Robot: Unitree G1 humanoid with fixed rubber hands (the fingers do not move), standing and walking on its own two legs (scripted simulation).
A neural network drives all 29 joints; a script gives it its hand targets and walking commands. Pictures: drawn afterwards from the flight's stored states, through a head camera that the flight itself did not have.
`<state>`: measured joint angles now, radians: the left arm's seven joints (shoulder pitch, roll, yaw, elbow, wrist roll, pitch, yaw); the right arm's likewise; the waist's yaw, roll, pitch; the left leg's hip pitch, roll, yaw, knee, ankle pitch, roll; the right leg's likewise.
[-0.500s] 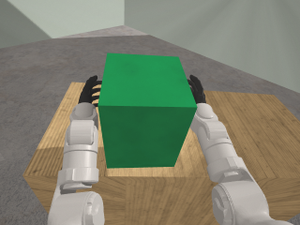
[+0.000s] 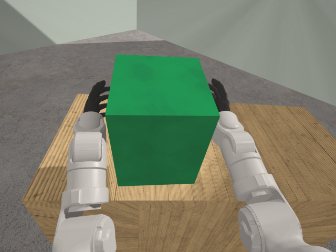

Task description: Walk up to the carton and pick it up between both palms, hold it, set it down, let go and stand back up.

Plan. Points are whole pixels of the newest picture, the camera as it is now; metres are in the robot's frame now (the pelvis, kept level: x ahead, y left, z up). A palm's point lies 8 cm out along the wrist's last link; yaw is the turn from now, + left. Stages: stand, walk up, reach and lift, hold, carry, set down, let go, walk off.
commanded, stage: reach and lift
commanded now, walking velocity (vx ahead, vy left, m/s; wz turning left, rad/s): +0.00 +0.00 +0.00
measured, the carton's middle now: (157, 122) +0.39 +0.00 +0.15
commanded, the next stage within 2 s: hold in 0.50 s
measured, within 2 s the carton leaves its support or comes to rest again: neither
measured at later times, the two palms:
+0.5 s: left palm (91, 109) +0.37 +0.14 +0.21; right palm (222, 107) +0.36 -0.15 +0.22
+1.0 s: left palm (86, 106) +0.36 +0.15 +0.22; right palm (221, 99) +0.36 -0.14 +0.24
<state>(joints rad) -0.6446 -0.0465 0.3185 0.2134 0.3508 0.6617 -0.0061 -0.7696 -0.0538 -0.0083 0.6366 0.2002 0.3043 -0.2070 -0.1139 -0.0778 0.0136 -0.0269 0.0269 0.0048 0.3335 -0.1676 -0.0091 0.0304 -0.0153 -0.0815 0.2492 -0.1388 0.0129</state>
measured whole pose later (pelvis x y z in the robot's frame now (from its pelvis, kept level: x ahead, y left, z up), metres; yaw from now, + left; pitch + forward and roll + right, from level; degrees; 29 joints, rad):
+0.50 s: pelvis +0.00 +0.00 +0.00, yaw +0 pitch -8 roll -1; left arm -0.69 -0.04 0.33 0.21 0.36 0.71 -0.02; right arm -0.81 -0.06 -0.01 0.63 0.22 0.35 -0.22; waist -0.11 -0.07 0.00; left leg -0.03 0.03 0.01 0.33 -0.16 -0.01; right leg 0.02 -0.01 -0.08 0.26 -0.13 0.01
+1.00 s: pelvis -0.01 -0.01 +0.00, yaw +0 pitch -8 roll -1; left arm -0.72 -0.03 0.35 0.20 0.36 0.78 -0.04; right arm -0.87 -0.06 -0.02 0.65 0.23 0.42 -0.23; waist -0.10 -0.07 -0.02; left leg -0.04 0.03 0.00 0.33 -0.15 -0.01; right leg 0.01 -0.01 -0.08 0.26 -0.13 0.00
